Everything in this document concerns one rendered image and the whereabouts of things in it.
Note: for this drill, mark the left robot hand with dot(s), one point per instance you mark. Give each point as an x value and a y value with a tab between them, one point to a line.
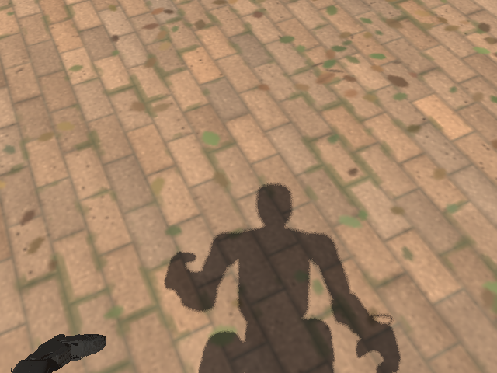
60	350

